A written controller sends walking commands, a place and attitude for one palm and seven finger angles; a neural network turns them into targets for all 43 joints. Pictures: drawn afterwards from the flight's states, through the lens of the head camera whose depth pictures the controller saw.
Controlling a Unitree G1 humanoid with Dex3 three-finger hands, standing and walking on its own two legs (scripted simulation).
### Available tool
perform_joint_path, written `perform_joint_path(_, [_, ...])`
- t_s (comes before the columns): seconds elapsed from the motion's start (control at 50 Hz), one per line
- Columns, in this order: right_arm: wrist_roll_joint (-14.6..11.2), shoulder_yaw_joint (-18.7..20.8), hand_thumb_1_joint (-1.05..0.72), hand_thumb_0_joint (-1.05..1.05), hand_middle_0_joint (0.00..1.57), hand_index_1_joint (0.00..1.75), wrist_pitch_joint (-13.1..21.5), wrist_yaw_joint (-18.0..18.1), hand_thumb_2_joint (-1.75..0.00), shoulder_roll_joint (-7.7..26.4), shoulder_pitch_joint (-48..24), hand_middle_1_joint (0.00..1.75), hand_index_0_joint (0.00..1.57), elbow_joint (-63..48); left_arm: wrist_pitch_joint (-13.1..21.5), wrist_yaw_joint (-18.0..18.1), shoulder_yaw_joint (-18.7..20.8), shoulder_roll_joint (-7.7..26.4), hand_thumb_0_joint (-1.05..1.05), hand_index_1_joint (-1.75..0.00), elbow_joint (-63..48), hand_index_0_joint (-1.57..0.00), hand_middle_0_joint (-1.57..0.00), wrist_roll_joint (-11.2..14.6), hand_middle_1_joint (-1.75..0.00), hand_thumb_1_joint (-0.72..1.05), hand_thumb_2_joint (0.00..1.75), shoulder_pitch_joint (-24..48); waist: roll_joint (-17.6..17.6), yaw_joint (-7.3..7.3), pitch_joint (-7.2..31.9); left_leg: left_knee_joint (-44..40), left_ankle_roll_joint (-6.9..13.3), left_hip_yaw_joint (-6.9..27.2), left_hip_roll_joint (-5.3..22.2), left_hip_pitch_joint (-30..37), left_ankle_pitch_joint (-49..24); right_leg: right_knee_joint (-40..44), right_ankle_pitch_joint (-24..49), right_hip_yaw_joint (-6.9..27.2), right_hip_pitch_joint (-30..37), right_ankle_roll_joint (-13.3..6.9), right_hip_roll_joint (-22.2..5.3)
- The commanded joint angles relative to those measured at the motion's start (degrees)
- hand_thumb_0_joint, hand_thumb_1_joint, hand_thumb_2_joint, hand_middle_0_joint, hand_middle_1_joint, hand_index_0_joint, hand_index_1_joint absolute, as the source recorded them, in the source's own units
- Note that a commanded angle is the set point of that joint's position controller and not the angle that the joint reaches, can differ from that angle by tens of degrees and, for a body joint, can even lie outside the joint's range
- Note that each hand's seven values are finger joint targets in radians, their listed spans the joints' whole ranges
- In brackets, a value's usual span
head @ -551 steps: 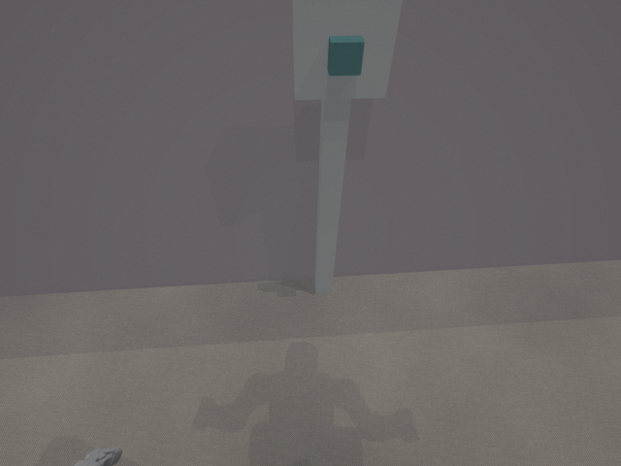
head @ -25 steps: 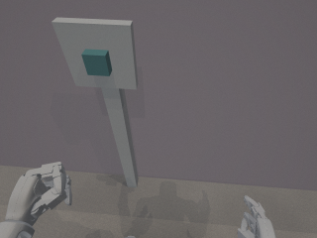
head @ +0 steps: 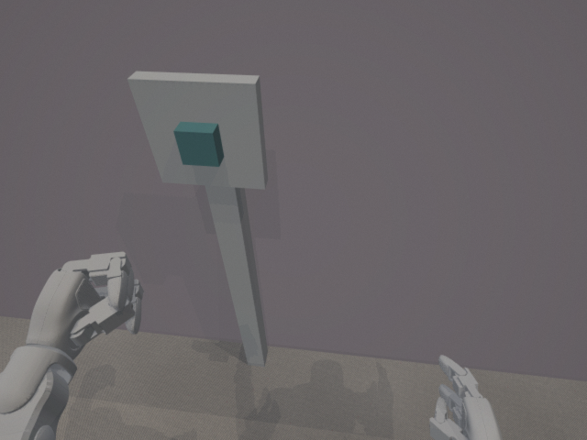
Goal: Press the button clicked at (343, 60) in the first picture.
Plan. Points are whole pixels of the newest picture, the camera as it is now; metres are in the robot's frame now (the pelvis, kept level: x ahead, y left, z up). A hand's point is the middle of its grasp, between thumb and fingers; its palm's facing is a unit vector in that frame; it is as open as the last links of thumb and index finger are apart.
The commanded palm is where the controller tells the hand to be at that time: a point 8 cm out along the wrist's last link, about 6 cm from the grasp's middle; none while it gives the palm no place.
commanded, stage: raise the hand and make a fist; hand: left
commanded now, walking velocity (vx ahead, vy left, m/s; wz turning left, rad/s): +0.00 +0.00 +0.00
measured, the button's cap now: (200, 143) +0.50 +0.21 +0.17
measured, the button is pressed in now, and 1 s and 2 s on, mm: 0 0 0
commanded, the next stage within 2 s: aim a knuckle at the button in 0.52 s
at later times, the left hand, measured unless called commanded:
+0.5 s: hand (141, 281) +0.24 +0.20 +0.16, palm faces +0.03 -1.00 -0.07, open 3.1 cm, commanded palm +0.21 +0.25 +0.17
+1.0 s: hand (166, 254) +0.29 +0.19 +0.15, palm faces +0.01 -1.00 -0.05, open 3.1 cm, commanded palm +0.27 +0.24 +0.16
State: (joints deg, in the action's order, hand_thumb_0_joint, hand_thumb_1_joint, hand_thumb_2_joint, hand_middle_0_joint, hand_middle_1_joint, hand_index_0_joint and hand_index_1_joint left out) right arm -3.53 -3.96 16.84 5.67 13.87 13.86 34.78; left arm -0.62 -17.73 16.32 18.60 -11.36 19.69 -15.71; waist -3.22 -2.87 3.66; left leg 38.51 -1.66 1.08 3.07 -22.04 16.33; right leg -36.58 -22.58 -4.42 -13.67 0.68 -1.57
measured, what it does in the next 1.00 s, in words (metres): stands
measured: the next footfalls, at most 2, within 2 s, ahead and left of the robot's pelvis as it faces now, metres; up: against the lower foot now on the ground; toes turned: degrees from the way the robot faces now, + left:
none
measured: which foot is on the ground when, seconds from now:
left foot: down 0.00-1.00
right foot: down 0.00-1.00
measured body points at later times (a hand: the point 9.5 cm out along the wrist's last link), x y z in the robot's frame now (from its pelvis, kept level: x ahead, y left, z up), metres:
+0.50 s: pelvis +0.01 -0.01 +0.01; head -0.02 -0.03 +0.46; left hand +0.23 +0.26 +0.16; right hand +0.20 -0.23 -0.05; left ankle +0.04 +0.14 -0.72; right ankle -0.03 -0.12 -0.72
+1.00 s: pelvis +0.00 -0.01 +0.01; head -0.02 -0.03 +0.46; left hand +0.28 +0.25 +0.16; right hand +0.19 -0.24 -0.07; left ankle +0.04 +0.14 -0.72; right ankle -0.03 -0.12 -0.72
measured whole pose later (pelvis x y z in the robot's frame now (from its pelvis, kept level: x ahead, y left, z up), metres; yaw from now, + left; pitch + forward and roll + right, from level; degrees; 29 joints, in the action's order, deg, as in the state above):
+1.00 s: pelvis +0.00 -0.01 +0.01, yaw -1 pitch -2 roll +0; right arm -3.5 -3.6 13.0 6.1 14.0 12.5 36.4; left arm -6.0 -14.4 14.8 17.3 -0.6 16.6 -0.3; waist -3.0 -1.8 2.3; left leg 33.1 -2.2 0.0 3.1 -17.3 14.2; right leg -33.5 -21.3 -3.5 -10.5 0.1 -1.5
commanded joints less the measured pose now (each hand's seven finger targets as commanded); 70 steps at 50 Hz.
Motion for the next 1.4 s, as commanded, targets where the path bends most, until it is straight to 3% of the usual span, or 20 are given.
perform_joint_path(0.0, [-0.35, 2.78, -0.90, 0.00, 0.20, 0.30, 3.83, 0.75, -0.90, 6.36, -7.91, 0.30, 0.20, -9.33, 1.46, -0.19, 5.81, 10.60, 0.00, -1.50, -14.10, -1.30, -1.30, 0.89, -1.50, 0.90, 0.90, 13.11, -0.86, 0.24, 5.62, -7.10, 3.32, -0.36, -2.73, 11.26, -6.87, 8.41, 12.04, 0.09, -4.95, -0.28, 2.20])
perform_joint_path(0.18, [-0.65, 2.64, -0.90, 0.00, 0.20, 0.30, 2.42, 0.48, -0.90, 6.36, -8.79, 0.30, 0.20, -9.36, -4.54, -0.13, 6.26, 9.45, 0.00, -1.50, -9.83, -1.30, -1.30, 1.08, -1.50, 0.90, 0.90, 12.56, 3.80, -0.34, 4.35, -8.10, 3.44, -1.02, -3.05, 12.37, -10.18, 9.68, 17.06, -0.06, -2.95, 0.10, 1.94])
perform_joint_path(0.22, [-0.62, 2.73, -0.90, 0.00, 0.20, 0.30, 2.05, 0.46, -0.90, 6.27, -9.15, 0.30, 0.20, -9.77, -4.93, -0.08, 6.46, 9.91, 0.00, -1.50, -11.67, -1.30, -1.30, 0.88, -1.50, 0.90, 0.90, 13.78, 1.23, -0.20, 4.83, -7.91, 3.45, -1.40, -3.20, 13.17, -10.31, 9.82, 17.34, 0.30, -3.35, 0.16, 1.81])
perform_joint_path(0.26, [-0.47, 2.74, -0.90, 0.00, 0.20, 0.30, 1.86, 0.45, -0.90, 6.30, -9.32, 0.30, 0.20, -9.72, -4.56, 0.29, 6.74, 10.07, 0.00, -1.50, -12.18, -1.30, -1.30, 0.97, -1.50, 0.90, 0.90, 14.26, 3.92, -0.13, 4.36, -7.56, 3.57, -1.45, -3.05, 12.77, -10.54, 10.30, 17.62, 0.63, -2.88, 0.28, 1.96])
perform_joint_path(0.34, [-0.26, 2.82, -0.90, 0.00, 0.20, 0.30, 1.85, 0.35, -0.90, 5.91, -8.95, 0.30, 0.20, -9.79, -2.44, 0.94, 6.93, 10.30, 0.00, -1.50, -15.16, -1.30, -1.30, 0.24, -1.50, 0.90, 0.90, 15.63, -0.04, 0.13, 6.43, -7.55, 3.44, -1.70, -3.09, 14.95, -12.57, 9.26, 19.92, 0.39, -2.58, 0.03, 1.85])
perform_joint_path(0.36, [-0.14, 2.89, -0.90, 0.00, 0.20, 0.30, 1.83, 0.36, -0.90, 6.05, -8.82, 0.30, 0.20, -9.51, -2.15, 1.08, 7.24, 10.62, 0.00, -1.50, -14.90, -1.30, -1.30, 0.40, -1.50, 0.90, 0.90, 15.65, 2.49, 0.17, 6.11, -7.21, 3.56, -1.59, -2.98, 14.31, -12.92, 9.51, 20.72, 0.55, -2.05, 0.13, 1.98])
perform_joint_path(0.52, [-0.38, 2.79, -0.90, 0.00, 0.20, 0.30, 1.26, 0.69, -0.90, 5.95, -9.29, 0.30, 0.20, -9.51, -2.92, 0.76, 5.62, 9.74, 0.00, -1.50, -13.45, -1.30, -1.30, -0.35, -1.50, 0.90, 0.90, 15.55, -1.13, 0.26, 4.50, -8.28, 3.34, -1.78, -3.08, 14.42, -10.53, 10.03, 17.51, 0.47, -3.19, 0.01, 1.86])
perform_joint_path(0.6, [-0.32, 2.80, -0.90, 0.00, 0.20, 0.30, 1.32, 0.71, -0.90, 6.03, -9.41, 0.30, 0.20, -9.62, -2.72, 0.80, 6.67, 10.32, 0.00, -1.50, -13.50, -1.30, -1.30, 0.24, -1.50, 0.90, 0.90, 15.23, 1.85, 0.16, 5.06, -8.39, 3.41, -1.49, -3.06, 14.19, -10.50, 10.04, 17.47, 0.29, -2.73, 0.10, 1.88])
perform_joint_path(0.64, [-0.39, 2.77, -0.90, 0.00, 0.20, 0.30, 1.33, 0.85, -0.90, 5.94, -9.26, 0.30, 0.20, -9.06, -2.64, 0.96, 4.74, 8.69, 0.00, -1.50, -12.45, -1.30, -1.30, -0.04, -1.50, 0.90, 0.90, 18.87, -0.10, 0.87, 4.35, -8.30, 3.30, -1.56, -3.08, 14.72, -9.85, 10.08, 16.65, 0.23, -4.01, 0.12, 2.00])
perform_joint_path(0.66, [-0.40, 2.75, -0.90, 0.00, 0.20, 0.30, 1.32, 0.95, -0.90, 6.14, -9.08, 0.30, 0.20, -8.42, -2.60, 1.21, 3.84, 8.10, 0.00, -1.50, -10.57, -1.30, -1.30, 0.02, -1.50, 0.90, 0.90, 20.96, 3.23, 1.46, 3.15, -8.21, 3.42, -1.29, -2.93, 13.79, -8.82, 10.64, 15.41, 0.38, -4.35, 0.27, 2.21])
perform_joint_path(0.74, [-0.25, 2.84, -0.90, 0.00, 0.20, 0.30, 1.38, 1.07, -0.90, 6.03, -9.08, 0.30, 0.20, -8.31, -1.96, 1.94, 2.32, 7.62, 0.00, -1.50, -9.28, -1.30, -1.30, -1.48, -1.50, 0.90, 0.90, 23.79, -0.37, 1.15, 4.99, -8.69, 3.27, -1.17, -3.08, 15.22, -9.13, 9.87, 15.08, 0.31, -4.37, -0.17, 1.90])
perform_joint_path(0.76, [-0.20, 2.91, -0.90, 0.00, 0.20, 0.30, 1.35, 1.04, -0.90, 6.09, -9.01, 0.30, 0.20, -8.14, -1.93, 2.22, 2.08, 7.51, 0.00, -1.50, -8.56, -1.30, -1.30, -1.61, -1.50, 0.90, 0.90, 24.14, 2.54, 1.24, 5.58, -8.42, 3.45, -1.18, -3.03, 14.72, -9.46, 9.98, 15.69, 0.45, -3.71, -0.07, 2.01])
perform_joint_path(0.84, [-0.10, 2.87, -0.90, 0.00, 0.20, 0.30, 0.48, 1.04, -0.90, 6.04, -9.10, 0.30, 0.20, -7.82, -1.88, 2.89, 3.76, 9.46, 0.00, -1.50, -5.15, -1.30, -1.30, -2.22, -1.50, 0.90, 0.90, 27.24, 1.01, 1.07, 5.47, -8.79, 3.24, -1.55, -3.06, 14.57, -9.27, 9.95, 15.56, 0.57, -3.89, -0.12, 1.69])
perform_joint_path(0.86, [0.00, 2.88, -0.90, 0.00, 0.20, 0.30, 0.19, 1.08, -0.90, 6.26, -8.96, 0.30, 0.20, -7.34, -1.84, 3.16, 4.49, 10.23, 0.00, -1.50, -3.06, -1.30, -1.30, -2.09, -1.50, 0.90, 0.90, 28.31, 3.88, 1.21, 4.19, -8.76, 3.36, -1.37, -2.90, 13.46, -9.05, 10.44, 15.18, 0.80, -3.69, -0.06, 1.79])
perform_joint_path(0.92, [-0.04, 2.96, -0.90, 0.00, 0.20, 0.30, -0.23, 0.99, -0.90, 5.96, -9.29, 0.30, 0.20, -7.88, -1.43, 3.47, 3.85, 9.50, 0.00, -1.50, -2.21, -1.30, -1.30, -2.45, -1.50, 0.90, 0.90, 31.20, 0.40, 1.09, 6.37, -8.80, 3.25, -1.82, -3.08, 14.87, -9.81, 9.97, 16.03, 1.01, -3.46, -0.22, 1.65])
perform_joint_path(0.96, [-0.08, 3.00, -0.90, 0.00, 0.20, 0.30, -0.61, 1.02, -0.90, 6.20, -9.01, 0.30, 0.20, -7.44, -1.14, 3.68, 4.11, 10.02, 0.00, -1.50, 0.41, -1.30, -1.30, -2.50, -1.50, 0.90, 0.90, 32.42, 3.00, 1.30, 5.63, -8.74, 3.29, -1.71, -2.91, 13.92, -9.53, 10.36, 15.62, 1.14, -3.20, -0.22, 1.82])
perform_joint_path(1.04, [-0.04, 3.21, -0.90, 0.00, 0.20, 0.30, -0.88, 0.85, -0.90, 6.20, -8.73, 0.30, 0.20, -7.56, -0.21, 3.60, 2.35, 8.64, 0.00, -1.50, 2.10, -1.30, -1.30, -2.94, -1.50, 0.90, 0.90, 35.90, 0.46, 1.64, 7.43, -8.87, 3.13, -1.76, -2.99, 15.06, -10.05, 9.63, 16.51, 1.04, -3.36, -0.38, 1.72])
perform_joint_path(1.16, [-0.04, 3.63, -0.90, 0.00, 0.20, 0.30, -2.10, 0.88, -0.90, 6.85, -7.85, 0.30, 0.20, -6.74, 0.34, 4.38, 2.62, 9.84, 0.00, -1.50, 7.49, -1.30, -1.30, -3.61, -1.50, 0.90, 0.90, 40.37, 3.50, 1.95, 7.07, -8.61, 3.30, -1.78, -2.90, 13.69, -9.30, 10.01, 15.85, 1.54, -3.61, -0.31, 1.89])
perform_joint_path(1.32, [-0.03, 4.02, -0.90, 0.00, 0.20, 0.30, -3.68, 0.66, -0.90, 6.79, -6.82, 0.30, 0.20, -6.23, 2.41, 5.28, 1.32, 9.22, 0.00, -1.50, 12.43, -1.30, -1.30, -4.81, -1.50, 0.90, 0.90, 47.99, 0.19, 2.89, 10.15, -7.88, 3.07, -2.13, -2.86, 15.30, -11.71, 8.73, 18.86, 1.65, -3.60, -0.66, 1.82])
perform_joint_path(1.38, [-0.13, 4.35, -0.90, 0.00, 0.20, 0.30, -4.52, 0.65, -0.90, 7.29, -5.90, 0.30, 0.20, -5.86, 2.37, 5.31, 1.87, 9.92, 0.00, -1.50, 16.63, -1.30, -1.30, -4.83, -1.50, 0.90, 0.90, 49.03, 3.09, 3.02, 9.72, -7.76, 3.17, -2.16, -2.67, 14.03, -11.29, 8.84, 18.80, 1.72, -3.76, -0.53, 1.93])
